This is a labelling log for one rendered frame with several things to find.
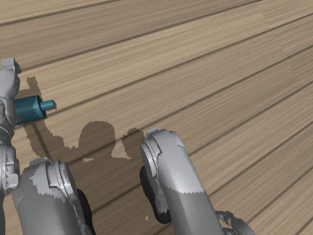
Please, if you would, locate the left robot arm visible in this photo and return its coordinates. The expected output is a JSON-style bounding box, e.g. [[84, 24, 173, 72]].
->
[[0, 96, 20, 235]]

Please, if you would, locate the bottle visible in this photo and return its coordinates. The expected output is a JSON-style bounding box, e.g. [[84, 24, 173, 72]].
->
[[13, 95, 55, 125]]

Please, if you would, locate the left robot hand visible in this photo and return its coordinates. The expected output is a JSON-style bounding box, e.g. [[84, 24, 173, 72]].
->
[[0, 57, 22, 123]]

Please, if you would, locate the right robot foot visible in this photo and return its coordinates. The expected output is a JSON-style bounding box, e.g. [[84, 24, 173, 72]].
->
[[140, 166, 172, 224]]

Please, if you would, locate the right robot hand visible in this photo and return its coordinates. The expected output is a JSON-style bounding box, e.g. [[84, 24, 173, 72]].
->
[[215, 211, 256, 235]]

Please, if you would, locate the left robot foot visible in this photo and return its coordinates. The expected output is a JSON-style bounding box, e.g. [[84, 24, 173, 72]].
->
[[77, 189, 96, 235]]

